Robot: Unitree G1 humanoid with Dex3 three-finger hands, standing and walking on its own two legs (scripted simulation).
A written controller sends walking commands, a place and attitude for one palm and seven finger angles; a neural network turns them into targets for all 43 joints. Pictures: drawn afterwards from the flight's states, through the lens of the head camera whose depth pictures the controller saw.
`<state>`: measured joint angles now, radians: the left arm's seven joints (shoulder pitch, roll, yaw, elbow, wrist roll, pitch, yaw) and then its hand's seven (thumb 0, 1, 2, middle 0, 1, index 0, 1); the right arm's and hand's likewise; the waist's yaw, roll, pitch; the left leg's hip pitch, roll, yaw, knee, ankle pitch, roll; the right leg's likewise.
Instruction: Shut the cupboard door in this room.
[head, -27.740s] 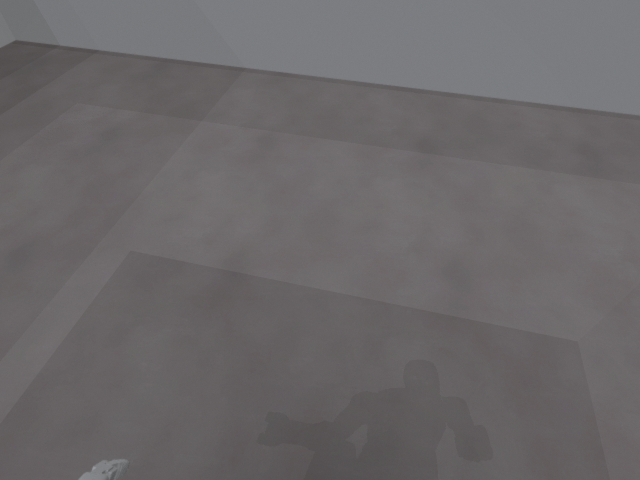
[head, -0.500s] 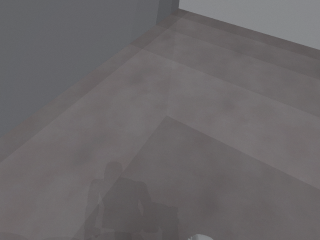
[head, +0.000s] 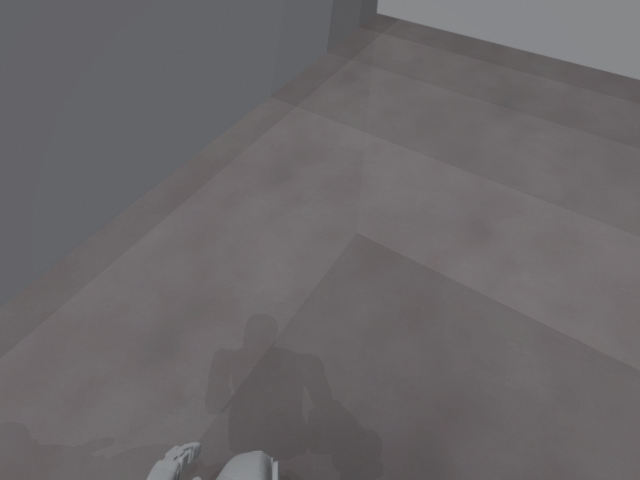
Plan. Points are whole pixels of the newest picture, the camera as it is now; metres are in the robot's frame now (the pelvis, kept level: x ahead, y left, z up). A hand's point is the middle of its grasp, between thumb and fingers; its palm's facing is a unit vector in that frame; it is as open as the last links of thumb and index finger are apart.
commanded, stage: walk to a spot facing it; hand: left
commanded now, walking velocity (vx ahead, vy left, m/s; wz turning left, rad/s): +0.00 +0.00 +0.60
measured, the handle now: out of the picture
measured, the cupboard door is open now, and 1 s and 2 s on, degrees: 86 86 86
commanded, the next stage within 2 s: none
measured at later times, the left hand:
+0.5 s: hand out of the picture +0.06 +0.26 -0.16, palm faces +0.29 -0.91 -0.29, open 7.4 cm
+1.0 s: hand out of the picture -0.03 +0.15 -0.15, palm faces +0.57 -0.77 -0.27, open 7.4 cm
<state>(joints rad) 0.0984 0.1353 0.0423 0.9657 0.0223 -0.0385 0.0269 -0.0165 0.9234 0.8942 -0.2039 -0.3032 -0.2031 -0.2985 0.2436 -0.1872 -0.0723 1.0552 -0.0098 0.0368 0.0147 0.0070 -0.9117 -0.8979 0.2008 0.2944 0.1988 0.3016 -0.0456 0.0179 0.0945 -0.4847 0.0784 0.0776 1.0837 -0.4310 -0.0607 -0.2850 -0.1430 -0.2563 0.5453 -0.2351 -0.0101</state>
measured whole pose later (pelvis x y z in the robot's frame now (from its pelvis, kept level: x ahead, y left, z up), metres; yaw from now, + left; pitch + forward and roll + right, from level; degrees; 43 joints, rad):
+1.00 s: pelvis +0.03 -0.05 +0.01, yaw +36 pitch +0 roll +3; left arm 0.22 0.19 0.03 0.90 0.03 0.01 0.01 0.00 0.91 0.89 -0.21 -0.30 -0.20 -0.30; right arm 0.13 -0.28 -0.09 0.96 -0.01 0.09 0.03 0.01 -0.91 -0.90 0.20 0.29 0.20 0.30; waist 0.00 0.00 0.10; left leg -0.38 0.04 0.02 0.90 -0.45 -0.09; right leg -0.23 -0.16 -0.25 0.53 -0.28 -0.02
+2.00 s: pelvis +0.07 +0.06 -0.01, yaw +73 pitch +0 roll +1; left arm 0.49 0.16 0.02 1.07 0.03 -0.06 0.01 0.00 0.90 0.89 -0.20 -0.30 -0.20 -0.30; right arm 0.04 -0.24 -0.05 0.95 -0.03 0.03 0.06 0.01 -0.91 -0.90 0.20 0.29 0.20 0.30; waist 0.06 -0.01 0.13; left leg -0.51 0.02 0.15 0.72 -0.27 0.04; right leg 0.09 -0.14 -0.38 0.41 -0.46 0.07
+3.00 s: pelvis +0.16 +0.48 +0.01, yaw +88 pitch -1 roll -1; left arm 0.36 0.19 0.04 1.12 0.03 -0.07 0.01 0.00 0.93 0.90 -0.20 -0.30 -0.20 -0.30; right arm 0.16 -0.19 -0.07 1.02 -0.02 -0.01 0.04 0.00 -0.91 -0.90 0.20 0.29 0.20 0.30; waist 0.02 0.01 0.05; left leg -0.56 0.12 0.06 0.79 -0.17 -0.01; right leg -0.05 -0.05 -0.23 0.38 -0.31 0.00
